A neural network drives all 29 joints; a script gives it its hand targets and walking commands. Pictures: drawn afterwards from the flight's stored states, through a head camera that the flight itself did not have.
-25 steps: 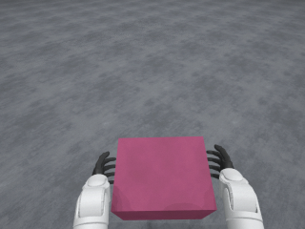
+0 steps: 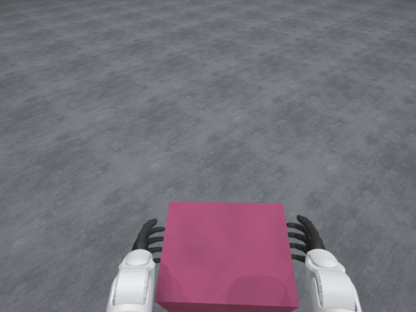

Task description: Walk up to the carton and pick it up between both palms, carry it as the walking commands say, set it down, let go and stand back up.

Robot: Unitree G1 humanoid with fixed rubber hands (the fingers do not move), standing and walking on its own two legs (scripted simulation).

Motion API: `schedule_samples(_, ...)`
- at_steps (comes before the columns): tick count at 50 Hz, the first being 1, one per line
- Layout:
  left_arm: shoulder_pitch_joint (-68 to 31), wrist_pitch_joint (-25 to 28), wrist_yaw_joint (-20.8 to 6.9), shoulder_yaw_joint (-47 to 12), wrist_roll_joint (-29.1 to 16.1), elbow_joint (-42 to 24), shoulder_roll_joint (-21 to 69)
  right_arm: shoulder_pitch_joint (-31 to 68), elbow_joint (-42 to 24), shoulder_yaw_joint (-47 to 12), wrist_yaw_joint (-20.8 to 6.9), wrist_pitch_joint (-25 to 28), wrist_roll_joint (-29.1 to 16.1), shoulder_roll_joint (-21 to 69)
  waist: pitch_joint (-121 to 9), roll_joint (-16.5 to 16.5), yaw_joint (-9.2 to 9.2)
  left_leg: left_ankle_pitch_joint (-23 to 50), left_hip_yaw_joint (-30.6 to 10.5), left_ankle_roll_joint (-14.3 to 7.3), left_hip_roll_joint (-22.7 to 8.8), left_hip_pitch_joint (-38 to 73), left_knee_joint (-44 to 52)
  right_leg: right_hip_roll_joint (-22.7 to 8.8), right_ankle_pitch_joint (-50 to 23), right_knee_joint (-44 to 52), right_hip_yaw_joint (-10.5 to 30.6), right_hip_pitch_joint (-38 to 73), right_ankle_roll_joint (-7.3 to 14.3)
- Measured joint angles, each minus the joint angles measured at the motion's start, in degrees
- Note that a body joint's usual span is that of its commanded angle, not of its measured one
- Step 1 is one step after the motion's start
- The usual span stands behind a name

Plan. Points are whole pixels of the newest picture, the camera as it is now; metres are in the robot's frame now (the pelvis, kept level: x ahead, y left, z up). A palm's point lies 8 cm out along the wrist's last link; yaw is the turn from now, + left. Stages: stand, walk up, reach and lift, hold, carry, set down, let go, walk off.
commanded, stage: hold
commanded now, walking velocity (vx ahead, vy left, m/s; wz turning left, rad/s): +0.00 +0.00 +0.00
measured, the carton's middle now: (224, 260) +0.29 -0.03 -0.08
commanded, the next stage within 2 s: set down in 0.62 s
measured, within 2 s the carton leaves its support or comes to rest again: neither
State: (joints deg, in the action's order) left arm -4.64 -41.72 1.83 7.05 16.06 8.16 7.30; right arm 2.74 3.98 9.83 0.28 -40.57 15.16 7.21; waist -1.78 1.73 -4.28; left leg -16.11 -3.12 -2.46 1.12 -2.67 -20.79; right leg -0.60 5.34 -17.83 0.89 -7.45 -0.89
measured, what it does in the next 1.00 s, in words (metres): stands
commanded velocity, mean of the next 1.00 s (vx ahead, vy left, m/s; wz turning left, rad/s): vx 0.00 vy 0.00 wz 0.00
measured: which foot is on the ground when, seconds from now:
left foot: down 0.00-1.00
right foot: down 0.00-1.00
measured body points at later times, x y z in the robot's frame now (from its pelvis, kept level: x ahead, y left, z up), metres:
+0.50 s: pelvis -0.02 -0.06 +0.00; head -0.04 -0.07 +0.45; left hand +0.28 +0.10 +0.02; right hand +0.29 -0.24 +0.05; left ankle -0.06 +0.09 -0.75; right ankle +0.01 -0.17 -0.75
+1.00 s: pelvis -0.04 -0.01 +0.00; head -0.03 +0.00 +0.45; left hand +0.27 +0.11 -0.02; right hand +0.26 -0.22 +0.01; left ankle -0.05 +0.09 -0.75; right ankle +0.01 -0.17 -0.75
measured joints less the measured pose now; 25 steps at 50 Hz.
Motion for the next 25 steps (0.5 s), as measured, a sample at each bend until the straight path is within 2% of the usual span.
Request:
schedule_samples(5, -1.92, 2.81, -0.23, 0.08, -0.7, 0.55, 0.08, 4.47, -2.31, 2.26, -0.43, -0.83, -0.04, 0.24, 0.22, -0.71, -1.96, 2.08, -3.21, 0.38, 1.34, 1.21, 1.65, -0.76, 1.5, 2.93, 1.71, 3.22, -0.61)
schedule_samples(8, -6.34, 2.93, -1.29, 2.31, 0.61, 4.91, 0.56, 10.42, 1.4, 5.42, -0.54, -0.73, 2.4, 0.96, 0.61, -0.74, -3.31, 2.06, -3.72, 0.8, 1.39, 1.96, 1.11, -0.83, 2.11, 3.1, 1.45, 4.45, -1.69)
schedule_samples(11, -9.9, 2.09, -1.72, 4.44, 2.13, 9.5, 1.26, 14.03, 5.87, 7.5, -0.77, -1.08, 4.2, 0.56, 1.79, -0.41, -3.95, 2.11, -3.67, 1.36, 0.71, 3.33, 1.33, -0.12, 2.02, 2.27, 1.52, 5.17, -1.32)
schedule_samples(17, -10.7, 1.05, -1.95, 5.71, 3.48, 11.25, 1.35, 14.27, 8.44, 7.11, -1.06, -1.68, 3.02, -0.23, 4.28, -0.22, -2.78, 2.61, -3.28, 2.18, -0.77, 3.76, 2.32, 1.39, 2.41, 0.55, 1.85, 4.06, -0.04)
schedule_samples(20, -9.52, 1.13, -2.2, 5.22, 2.9, 8.99, 0.65, 13.29, 6.27, 5.99, 0.28, -1.81, 2.15, 0.78, 4.59, -0.27, -1.42, 3.07, -3.46, 1.92, -1.28, 2.94, 2.95, 1.9, 2.34, 0.24, 1.65, 2.84, 0.53)
schedule_samples(25, -8.65, 1.64, -4.14, 4.86, 2.07, 6.52, -0.43, 13.18, 4.86, 5.42, 2.18, -1.1, 1.81, 1.76, 2.65, -0.38, 0.65, 2.99, -4.35, 1.03, -1.76, 1.91, 3.19, 2.37, 2.45, 0.52, 0.73, 2.06, 1.31)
